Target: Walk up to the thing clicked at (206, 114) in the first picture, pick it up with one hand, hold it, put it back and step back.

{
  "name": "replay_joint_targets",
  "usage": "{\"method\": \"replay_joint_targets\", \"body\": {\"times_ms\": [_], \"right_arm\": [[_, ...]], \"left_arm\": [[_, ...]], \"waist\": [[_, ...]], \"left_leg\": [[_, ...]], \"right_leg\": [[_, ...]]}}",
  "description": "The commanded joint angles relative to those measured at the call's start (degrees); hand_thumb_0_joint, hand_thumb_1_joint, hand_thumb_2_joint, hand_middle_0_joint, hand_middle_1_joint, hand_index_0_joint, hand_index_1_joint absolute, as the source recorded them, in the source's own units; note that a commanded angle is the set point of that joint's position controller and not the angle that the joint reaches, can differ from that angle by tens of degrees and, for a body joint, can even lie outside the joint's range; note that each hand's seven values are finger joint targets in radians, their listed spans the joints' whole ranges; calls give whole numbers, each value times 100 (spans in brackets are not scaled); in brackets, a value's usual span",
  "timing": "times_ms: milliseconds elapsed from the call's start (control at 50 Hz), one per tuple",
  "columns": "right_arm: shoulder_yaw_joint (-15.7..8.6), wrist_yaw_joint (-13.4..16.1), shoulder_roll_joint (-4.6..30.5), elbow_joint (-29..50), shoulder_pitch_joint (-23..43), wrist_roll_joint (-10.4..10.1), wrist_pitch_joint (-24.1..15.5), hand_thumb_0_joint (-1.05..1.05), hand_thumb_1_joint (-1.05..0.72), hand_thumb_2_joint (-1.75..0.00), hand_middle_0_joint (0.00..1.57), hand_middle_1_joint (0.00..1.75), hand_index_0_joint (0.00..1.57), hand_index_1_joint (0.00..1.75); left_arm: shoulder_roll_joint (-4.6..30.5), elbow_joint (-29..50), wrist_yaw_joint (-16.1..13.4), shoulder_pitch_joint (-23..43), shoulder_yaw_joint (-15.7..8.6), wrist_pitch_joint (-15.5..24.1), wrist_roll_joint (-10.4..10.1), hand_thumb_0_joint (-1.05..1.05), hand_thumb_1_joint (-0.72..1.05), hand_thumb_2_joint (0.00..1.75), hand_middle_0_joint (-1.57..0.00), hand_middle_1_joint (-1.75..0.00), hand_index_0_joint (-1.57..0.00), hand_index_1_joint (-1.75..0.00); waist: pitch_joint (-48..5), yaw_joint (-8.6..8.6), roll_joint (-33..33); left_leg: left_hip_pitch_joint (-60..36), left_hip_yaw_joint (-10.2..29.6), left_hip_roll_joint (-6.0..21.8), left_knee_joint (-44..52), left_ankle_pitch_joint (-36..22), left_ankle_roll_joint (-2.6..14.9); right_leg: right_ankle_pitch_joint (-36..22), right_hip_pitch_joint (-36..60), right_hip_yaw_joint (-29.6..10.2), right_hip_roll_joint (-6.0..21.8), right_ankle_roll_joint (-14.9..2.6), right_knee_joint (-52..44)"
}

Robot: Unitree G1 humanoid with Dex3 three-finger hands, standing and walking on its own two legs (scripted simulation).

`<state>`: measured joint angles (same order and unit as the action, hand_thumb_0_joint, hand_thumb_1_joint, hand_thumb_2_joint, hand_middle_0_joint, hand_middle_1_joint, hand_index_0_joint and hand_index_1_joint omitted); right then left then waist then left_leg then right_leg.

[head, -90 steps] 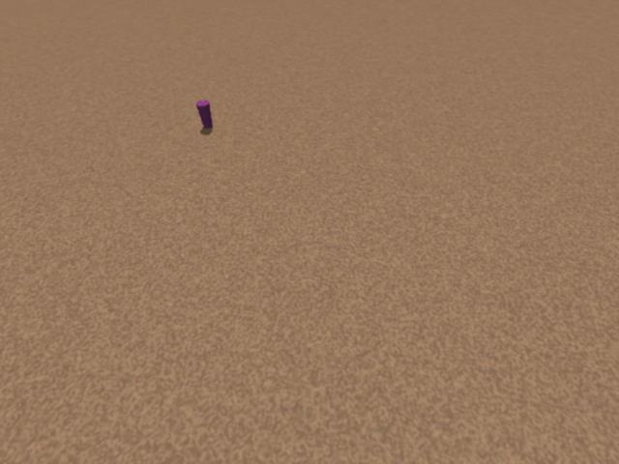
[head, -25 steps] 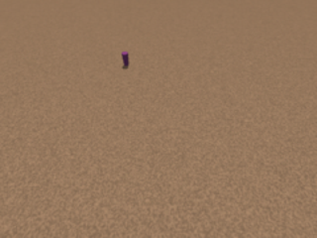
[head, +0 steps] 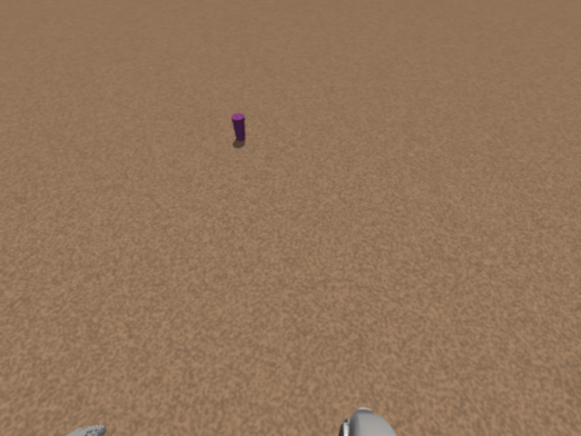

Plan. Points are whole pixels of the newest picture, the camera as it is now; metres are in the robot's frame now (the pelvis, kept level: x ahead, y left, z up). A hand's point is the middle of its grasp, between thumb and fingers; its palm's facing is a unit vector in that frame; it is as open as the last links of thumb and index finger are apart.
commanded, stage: walk up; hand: left
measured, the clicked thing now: (239, 128) +1.85 +0.26 -0.69
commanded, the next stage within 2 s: none
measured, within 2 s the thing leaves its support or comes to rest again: neither
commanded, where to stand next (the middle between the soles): +1.51 +0.03 m, yaw +3 degrees
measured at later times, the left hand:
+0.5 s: hand (140, 358) +0.29 +0.27 -0.15, palm faces +0.10 -0.93 -0.36, open 7.4 cm
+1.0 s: hand (192, 185) +0.72 +0.25 -0.13, palm faces -0.03 -0.92 -0.38, open 7.4 cm
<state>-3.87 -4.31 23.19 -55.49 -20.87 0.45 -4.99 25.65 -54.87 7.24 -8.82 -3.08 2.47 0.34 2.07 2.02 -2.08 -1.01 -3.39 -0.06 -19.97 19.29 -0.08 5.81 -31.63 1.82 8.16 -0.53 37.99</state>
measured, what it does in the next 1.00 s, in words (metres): walks ahead: right foot, then left foot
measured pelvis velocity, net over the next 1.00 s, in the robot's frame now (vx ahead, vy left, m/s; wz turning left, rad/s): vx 0.60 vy -0.03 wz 0.05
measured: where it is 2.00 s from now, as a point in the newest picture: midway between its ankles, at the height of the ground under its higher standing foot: (290, 238)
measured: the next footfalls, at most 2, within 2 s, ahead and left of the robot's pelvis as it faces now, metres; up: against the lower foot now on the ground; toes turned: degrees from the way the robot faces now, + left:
right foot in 0.10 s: +0.25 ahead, -0.16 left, +0.00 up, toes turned -6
left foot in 0.52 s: +0.50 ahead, +0.12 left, +0.00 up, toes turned +9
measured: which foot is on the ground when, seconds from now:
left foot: down 0.00-0.12, up 0.14-0.50, down 0.52-0.98, up 1.00-1.00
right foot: up 0.00-0.08, down 0.10-0.54, up 0.56-0.94, down 0.96-1.00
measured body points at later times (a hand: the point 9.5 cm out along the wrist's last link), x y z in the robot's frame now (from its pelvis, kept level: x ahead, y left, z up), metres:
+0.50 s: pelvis +0.32 -0.01 -0.01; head +0.33 +0.00 +0.44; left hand +0.29 +0.32 -0.12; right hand +0.49 -0.32 -0.09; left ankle +0.45 +0.12 -0.73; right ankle +0.21 -0.15 -0.74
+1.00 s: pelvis +0.60 -0.03 -0.02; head +0.63 -0.05 +0.43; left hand +0.72 +0.29 -0.11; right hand +0.63 -0.36 -0.14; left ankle +0.46 +0.11 -0.72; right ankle +0.72 -0.14 -0.74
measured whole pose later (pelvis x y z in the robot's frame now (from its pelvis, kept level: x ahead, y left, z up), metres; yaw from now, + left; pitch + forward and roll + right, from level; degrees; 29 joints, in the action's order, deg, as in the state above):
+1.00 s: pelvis +0.60 -0.03 -0.02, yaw +3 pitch -1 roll +0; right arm -4.1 -2.4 25.5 -52.5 -20.3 0.4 -3.7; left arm 23.4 -51.0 5.3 -8.8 -3.6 4.4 0.5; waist 3.9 2.3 2.3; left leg 4.3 -4.1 5.1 -40.8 28.0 0.0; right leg 9.7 -25.3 5.2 3.1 -1.5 36.3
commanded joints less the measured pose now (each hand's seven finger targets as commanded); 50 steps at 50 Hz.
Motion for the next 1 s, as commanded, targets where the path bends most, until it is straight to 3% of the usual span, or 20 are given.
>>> {"method": "replay_joint_targets", "body": {"times_ms": [0,60,80,100,120,160,220,280,420,480,500,520,540,640,720,840,920,940,960,980], "right_arm": [[-456,167,1732,636,499,-2,-195,0,-90,-90,20,30,20,30],[-337,219,1408,745,417,60,-148,0,-90,-90,20,30,20,30],[-208,208,1070,826,191,28,-147,0,-90,-90,20,30,20,30],[-213,240,1140,939,158,-104,-181,0,-90,-90,20,30,20,30],[-258,298,1455,822,484,-25,-171,0,-90,-90,20,30,20,30],[-249,214,1443,647,652,-115,-150,0,-90,-90,20,30,20,30],[-259,69,1218,459,239,-10,0,0,-90,-90,20,30,20,30],[-273,-67,1129,697,760,30,48,0,-90,-90,20,30,20,30],[-323,-184,1068,949,1515,22,28,0,-90,-90,20,30,20,30],[-474,-73,1407,606,286,141,-4,0,-90,-90,20,30,20,30],[-601,20,1756,441,-437,240,-49,0,-90,-90,20,30,20,30],[-721,129,2242,613,-547,234,-96,0,-90,-90,20,30,20,30],[-770,140,2417,749,-349,-75,-94,0,-90,-90,20,30,20,30],[-349,229,1472,904,560,-119,-187,0,-90,-90,20,30,20,30],[-368,222,1541,1005,499,-55,-269,0,-90,-90,20,30,20,30],[-412,173,1638,1020,587,-51,-196,0,-90,-90,20,30,20,30],[-354,246,1492,1028,581,-14,-130,0,-90,-90,20,30,20,30],[-223,242,1167,1004,210,14,-134,0,-90,-90,20,30,20,30],[-130,229,875,1102,-142,-93,-150,0,-90,-90,20,30,20,30],[-210,301,1392,980,228,-62,-89,0,-90,-90,20,30,20,30]], "left_arm": [[977,577,-93,642,-325,197,-19,0,90,90,-20,-30,-20,-30],[1245,122,-235,-881,-548,254,-11,0,90,90,-20,-30,-20,-30],[1727,38,-329,-1719,-715,299,75,0,90,90,-20,-30,-20,-30],[2172,85,-374,-1830,-754,330,-9,0,90,90,-20,-30,-20,-30],[2086,328,-406,-1270,-709,345,-60,0,90,90,-20,-30,-20,-30],[1574,471,-454,-586,-570,377,-68,0,90,90,-20,-30,-20,-30],[1245,568,-460,-275,-429,454,-47,0,90,90,-20,-30,-20,-30],[1359,736,-449,-213,-462,537,9,0,90,90,-20,-30,-20,-30],[1511,697,-391,-439,-477,468,40,0,90,90,-20,-30,-20,-30],[1358,766,-464,-478,-389,374,30,0,90,90,-20,-30,-20,-30],[981,765,-492,-902,-230,329,-14,0,90,90,-20,-30,-20,-30],[557,880,-491,-1140,-103,321,-113,0,90,90,-20,-30,-20,-30],[1307,824,-583,-944,-233,297,-97,0,90,90,-20,-30,-20,-30],[1117,479,-451,-1180,-189,269,-115,0,90,90,-20,-30,-20,-30],[986,728,-284,-563,-180,201,-8,0,90,90,-20,-30,-20,-30],[836,814,-169,42,-276,201,9,0,90,90,-20,-30,-20,-30],[1039,546,-250,-632,-418,255,21,0,90,90,-20,-30,-20,-30],[1339,407,-327,-1288,-554,313,43,0,90,90,-20,-30,-20,-30],[1996,407,-405,-1719,-720,354,35,0,90,90,-20,-30,-20,-30],[2037,444,-442,-1642,-689,331,-73,0,90,90,-20,-30,-20,-30]], "waist": [[98,-181,744],[-842,-924,-211],[-1363,-1197,-1304],[-1351,-1140,-1770],[-1007,-1016,-939],[-386,-642,-389],[62,-250,-710],[184,-254,-570],[58,-365,-256],[-499,269,530],[-974,539,1443],[-1185,443,2454],[-1424,487,1355],[-295,-230,902],[-17,-124,866],[-56,-87,959],[-376,-583,264],[-878,-839,-533],[-1343,-889,-1863],[-1153,-983,-1265]], "left_leg": [[886,598,1373,540,-1370,1010],[1735,27,712,-2428,-2285,633],[2821,-173,190,-4267,-922,437],[4390,200,-414,-5216,954,292],[4388,916,128,-5733,826,304],[3961,972,497,-5120,-197,358],[3268,763,622,-4105,-552,181],[3420,539,746,-2904,-628,-42],[2076,-36,514,-1327,-1775,91],[580,-99,209,-1096,-712,414],[-586,795,661,-721,298,770],[-1435,3727,2194,-69,734,1194],[-1210,4677,2567,514,1013,1644],[748,1260,1642,374,-2042,1121],[729,779,1618,582,-2257,1363],[1107,307,1308,466,-1373,1001],[1480,44,1109,-1257,-1893,751],[2052,-182,739,-2847,-1585,563],[3548,-402,-113,-4594,438,239],[4044,254,82,-5038,1084,247]], "right_leg": [[-182,1057,282,-234,-142,-421],[752,3659,421,-573,-377,-764],[2238,4696,-1015,433,-553,-1265],[2605,5275,-3928,1834,-1250,-2457],[2799,4457,-4083,2020,-1514,-2619],[1971,3314,-2087,1202,-1212,-2468],[1395,2102,-832,734,-1000,-2774],[1340,2040,-448,869,-1259,-3003],[1023,1955,176,630,-929,-2520],[-743,1846,479,397,-745,-272],[-329,898,645,-3,-537,1607],[2366,-737,351,-944,-220,3070],[2379,-864,-570,-779,-342,3386],[1231,-2,-668,-101,-93,2477],[930,-217,-286,23,94,1211],[-391,996,166,-279,-80,-365],[305,2584,321,-540,-288,-718],[974,3671,-242,-258,-433,-1047],[1459,4856,-3103,1458,-1005,-1840],[1764,4577,-4005,1853,-1474,-2238]]}}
